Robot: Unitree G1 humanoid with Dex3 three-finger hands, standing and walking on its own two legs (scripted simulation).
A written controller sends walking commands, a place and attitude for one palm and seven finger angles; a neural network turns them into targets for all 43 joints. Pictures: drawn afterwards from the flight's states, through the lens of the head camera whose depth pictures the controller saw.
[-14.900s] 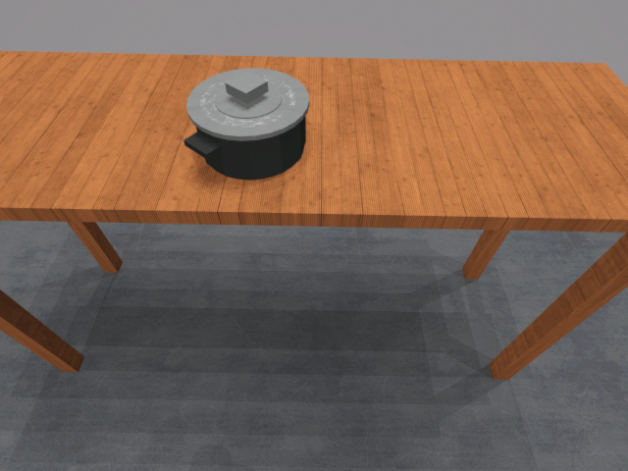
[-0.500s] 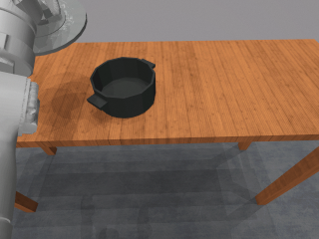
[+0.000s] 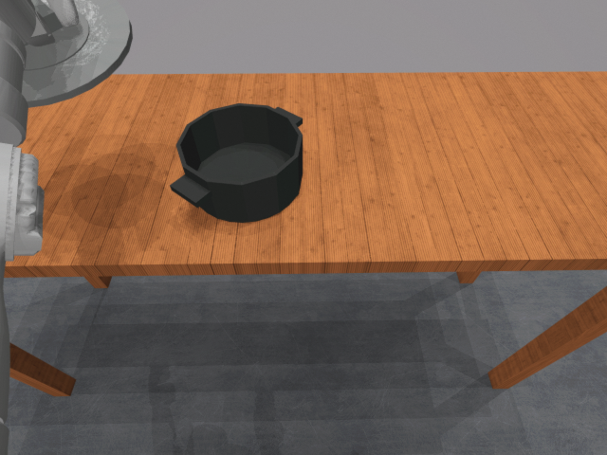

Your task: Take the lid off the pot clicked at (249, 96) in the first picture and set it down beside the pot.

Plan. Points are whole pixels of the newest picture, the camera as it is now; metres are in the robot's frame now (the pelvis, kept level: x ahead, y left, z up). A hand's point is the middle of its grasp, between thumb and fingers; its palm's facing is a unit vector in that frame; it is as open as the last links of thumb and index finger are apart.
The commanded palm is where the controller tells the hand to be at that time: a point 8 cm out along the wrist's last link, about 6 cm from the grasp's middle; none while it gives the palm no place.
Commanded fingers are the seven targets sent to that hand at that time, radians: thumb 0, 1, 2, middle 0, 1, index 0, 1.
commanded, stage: move the lid sideways beside the pot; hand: left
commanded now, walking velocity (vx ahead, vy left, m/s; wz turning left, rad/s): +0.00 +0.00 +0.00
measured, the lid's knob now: (26, 19) +0.52 +0.26 +0.30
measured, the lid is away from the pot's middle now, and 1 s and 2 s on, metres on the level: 0.20 0.23 0.25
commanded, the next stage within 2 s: lower the lid onto the table in 0.46 s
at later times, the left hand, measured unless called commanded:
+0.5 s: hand out of the picture +0.48 +0.30 +0.31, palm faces -0.16 -0.13 -0.98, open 5.8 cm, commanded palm +0.50 +0.28 +0.38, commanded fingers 0.00 0.68 0.93 -0.72 -1.07 -0.96 -1.16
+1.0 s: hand (9, 41) +0.49 +0.27 +0.29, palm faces -0.22 -0.21 -0.95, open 5.8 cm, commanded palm +0.51 +0.27 +0.34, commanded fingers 0.00 0.68 0.93 -0.72 -1.07 -0.96 -1.16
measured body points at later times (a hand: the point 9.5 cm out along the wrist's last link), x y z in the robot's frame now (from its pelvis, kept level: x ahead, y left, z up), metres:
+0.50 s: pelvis +0.00 +0.00 +0.00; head +0.06 +0.00 +0.45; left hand +0.49 +0.30 +0.37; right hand +0.04 -0.28 -0.13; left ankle +0.02 +0.09 -0.74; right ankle -0.06 -0.13 -0.74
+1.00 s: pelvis +0.00 +0.00 +0.00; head +0.06 +0.00 +0.45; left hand +0.50 +0.28 +0.34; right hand +0.02 -0.28 -0.13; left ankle +0.02 +0.09 -0.74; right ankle -0.06 -0.13 -0.74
